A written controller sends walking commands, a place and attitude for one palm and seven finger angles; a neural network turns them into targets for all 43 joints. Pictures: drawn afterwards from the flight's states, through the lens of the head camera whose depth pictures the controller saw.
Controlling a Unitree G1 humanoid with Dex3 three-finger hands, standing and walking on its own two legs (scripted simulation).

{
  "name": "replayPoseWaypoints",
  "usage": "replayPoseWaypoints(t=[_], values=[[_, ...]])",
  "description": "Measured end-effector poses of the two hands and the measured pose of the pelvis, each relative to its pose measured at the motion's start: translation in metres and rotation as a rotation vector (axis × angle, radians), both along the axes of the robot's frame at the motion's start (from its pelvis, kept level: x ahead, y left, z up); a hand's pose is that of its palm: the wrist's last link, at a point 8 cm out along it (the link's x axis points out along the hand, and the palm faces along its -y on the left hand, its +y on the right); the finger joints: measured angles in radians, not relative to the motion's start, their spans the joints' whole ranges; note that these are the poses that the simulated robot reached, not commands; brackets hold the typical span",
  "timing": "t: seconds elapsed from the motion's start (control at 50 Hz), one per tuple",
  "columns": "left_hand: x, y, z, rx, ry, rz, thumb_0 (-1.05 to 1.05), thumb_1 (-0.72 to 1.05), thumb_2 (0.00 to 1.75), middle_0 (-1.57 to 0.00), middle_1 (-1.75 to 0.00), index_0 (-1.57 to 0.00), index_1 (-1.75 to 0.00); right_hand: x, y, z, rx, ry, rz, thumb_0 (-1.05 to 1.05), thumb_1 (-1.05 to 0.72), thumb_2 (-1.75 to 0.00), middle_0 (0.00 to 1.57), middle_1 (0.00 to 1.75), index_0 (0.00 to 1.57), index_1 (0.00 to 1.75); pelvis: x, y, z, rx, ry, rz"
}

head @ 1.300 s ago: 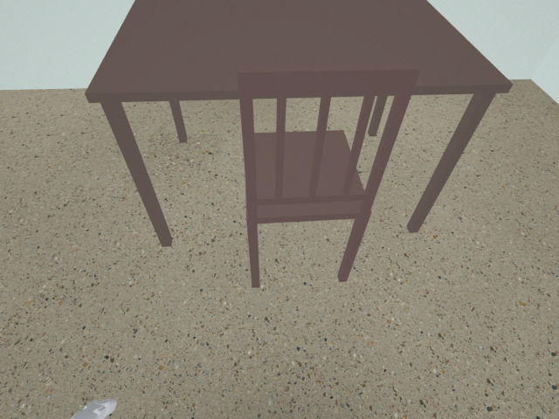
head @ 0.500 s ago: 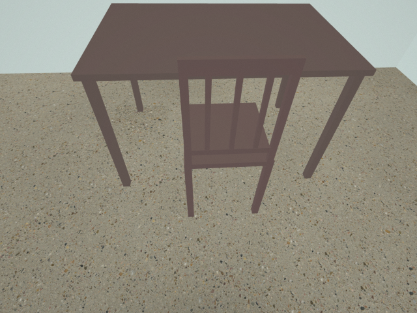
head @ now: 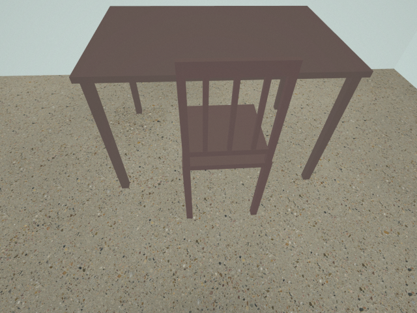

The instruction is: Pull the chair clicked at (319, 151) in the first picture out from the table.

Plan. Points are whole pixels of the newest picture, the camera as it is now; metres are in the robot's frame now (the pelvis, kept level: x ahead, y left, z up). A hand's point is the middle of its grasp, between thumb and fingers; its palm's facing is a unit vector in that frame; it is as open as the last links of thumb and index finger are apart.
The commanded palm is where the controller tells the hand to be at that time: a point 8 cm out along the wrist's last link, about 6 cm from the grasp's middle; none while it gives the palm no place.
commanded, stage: look at it before walking up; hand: left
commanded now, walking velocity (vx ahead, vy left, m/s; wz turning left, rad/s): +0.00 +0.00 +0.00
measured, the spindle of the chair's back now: (232, 117) +0.76 -0.04 -0.09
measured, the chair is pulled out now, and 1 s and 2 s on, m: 0.00 0.00 0.00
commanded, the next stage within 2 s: walk to a spot facing it in 0.24 s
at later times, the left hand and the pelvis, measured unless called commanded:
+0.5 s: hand out of the picture +0.07 +0.23 -0.16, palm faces -0.02 -0.95 -0.31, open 7.4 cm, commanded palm none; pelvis +0.00 +0.00 +0.00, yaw -3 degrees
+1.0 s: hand out of the picture +0.06 +0.14 -0.16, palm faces -0.21 -0.94 -0.27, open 7.4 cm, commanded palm none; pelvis -0.03 -0.05 +0.00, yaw -17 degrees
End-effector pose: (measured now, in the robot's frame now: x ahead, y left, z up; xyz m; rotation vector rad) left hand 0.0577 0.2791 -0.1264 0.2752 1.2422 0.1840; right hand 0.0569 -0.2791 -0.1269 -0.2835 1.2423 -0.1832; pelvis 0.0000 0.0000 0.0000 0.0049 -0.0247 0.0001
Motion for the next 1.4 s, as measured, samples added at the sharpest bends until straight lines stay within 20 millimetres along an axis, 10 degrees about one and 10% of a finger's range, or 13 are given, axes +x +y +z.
replayPoseWaypoints(t=[0.5, 0.8, 1.02, 1.22, 1.4], values=[[0.007, -0.001, -0.002, 0.008, 0.021, -0.007, 0.01, 0.90, 0.90, -0.20, -0.30, -0.20, -0.30, 0.008, -0.001, -0.001, -0.008, -0.027, -0.029, 0.01, -0.91, -0.90, 0.20, 0.30, 0.20, 0.30, 0.003, -0.001, -0.002, 0.002, 0.006, -0.044], [0.006, -0.065, -0.018, -0.011, 0.052, -0.136, 0.01, 0.90, 0.90, -0.20, -0.30, -0.20, -0.30, -0.060, -0.009, -0.049, 0.111, -0.011, -0.234, 0.01, -0.91, -0.90, 0.20, 0.30, 0.20, 0.30, -0.017, -0.034, -0.027, 0.028, -0.013, -0.207], [0.004, -0.097, 0.003, -0.030, 0.070, -0.198, 0.01, 0.90, 0.90, -0.20, -0.30, -0.20, -0.30, -0.082, -0.034, -0.021, 0.088, -0.040, -0.338, 0.01, -0.91, -0.90, 0.20, 0.30, 0.20, 0.30, -0.026, -0.048, -0.003, 0.050, 0.025, -0.315], [0.031, -0.087, 0.000, -0.042, 0.046, -0.291, 0.01, 0.90, 0.90, -0.20, -0.30, -0.20, -0.30, -0.091, -0.030, -0.007, 0.030, -0.102, -0.421, 0.01, -0.91, -0.90, 0.20, 0.30, 0.20, 0.30, -0.027, -0.030, -0.002, 0.027, 0.033, -0.423], [0.069, -0.053, -0.016, -0.061, 0.043, -0.404, 0.01, 0.90, 0.90, -0.20, -0.30, -0.20, -0.30, -0.100, 0.012, 0.011, -0.023, -0.176, -0.501, 0.01, -0.91, -0.90, 0.20, 0.30, 0.20, 0.30, -0.024, 0.012, -0.006, 0.006, 0.041, -0.530]])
